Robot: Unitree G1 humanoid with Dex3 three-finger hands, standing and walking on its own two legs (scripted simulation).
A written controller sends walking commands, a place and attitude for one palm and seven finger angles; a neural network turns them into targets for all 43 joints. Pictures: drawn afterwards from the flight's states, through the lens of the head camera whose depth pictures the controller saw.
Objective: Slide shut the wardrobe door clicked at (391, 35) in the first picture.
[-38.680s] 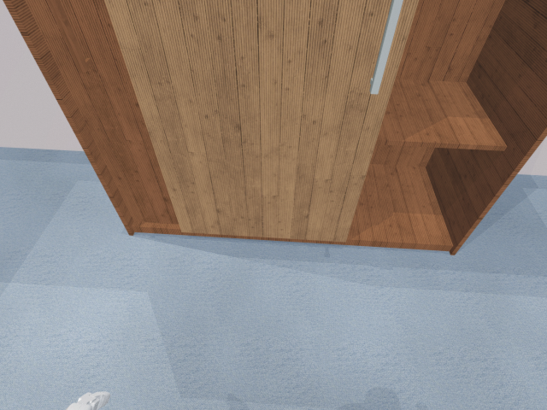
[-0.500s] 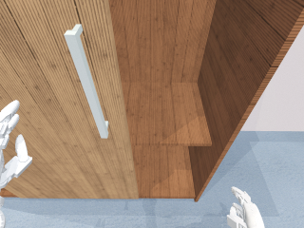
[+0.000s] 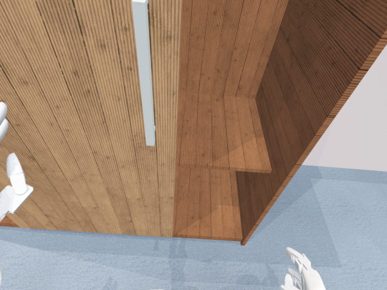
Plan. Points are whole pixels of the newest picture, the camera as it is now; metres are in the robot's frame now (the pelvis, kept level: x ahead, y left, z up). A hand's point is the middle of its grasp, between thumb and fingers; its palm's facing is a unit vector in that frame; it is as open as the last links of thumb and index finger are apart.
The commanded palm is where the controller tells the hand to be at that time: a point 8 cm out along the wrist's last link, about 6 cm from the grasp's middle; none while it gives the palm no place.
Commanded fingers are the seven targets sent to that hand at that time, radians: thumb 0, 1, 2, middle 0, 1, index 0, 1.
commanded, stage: step back with the hand held close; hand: left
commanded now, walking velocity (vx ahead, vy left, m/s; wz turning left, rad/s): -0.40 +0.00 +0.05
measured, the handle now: (148, 84) +0.45 +0.15 +0.20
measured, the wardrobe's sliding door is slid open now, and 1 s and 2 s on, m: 0.35 0.35 0.35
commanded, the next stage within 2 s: stop stepping back and stand still in 0.62 s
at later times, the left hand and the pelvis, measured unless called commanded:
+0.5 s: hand out of the picture +0.13 +0.26 +0.19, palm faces +0.45 -0.77 -0.45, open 7.4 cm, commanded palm +0.07 +0.30 +0.20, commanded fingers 0.00 0.90 0.90 -0.20 -0.30 -0.20 -0.30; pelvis -0.07 -0.01 +0.00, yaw +1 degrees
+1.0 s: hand out of the picture +0.04 +0.28 +0.19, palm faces +0.38 -0.80 -0.46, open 7.4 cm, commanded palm -0.02 +0.32 +0.20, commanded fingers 0.00 0.90 0.90 -0.20 -0.30 -0.20 -0.30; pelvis -0.17 +0.02 +0.00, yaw -2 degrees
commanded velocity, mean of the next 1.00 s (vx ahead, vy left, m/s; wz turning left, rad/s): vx -0.22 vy -0.02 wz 0.02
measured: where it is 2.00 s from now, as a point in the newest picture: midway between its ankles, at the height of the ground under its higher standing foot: outside the picture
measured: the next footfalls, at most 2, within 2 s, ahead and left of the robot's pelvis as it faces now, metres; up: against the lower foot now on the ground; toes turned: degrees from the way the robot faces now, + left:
right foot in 0.12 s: +0.05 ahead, -0.15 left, +0.00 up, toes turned +4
left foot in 0.64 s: -0.02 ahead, +0.11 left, +0.00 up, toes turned +2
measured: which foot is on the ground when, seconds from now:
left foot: down 0.00-0.48, up 0.50-0.62, down 0.64-0.96, up 0.98-1.00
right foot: down 0.00-0.00, up 0.02-0.10, down 0.12-0.64, up 0.66-0.92, down 0.94-1.00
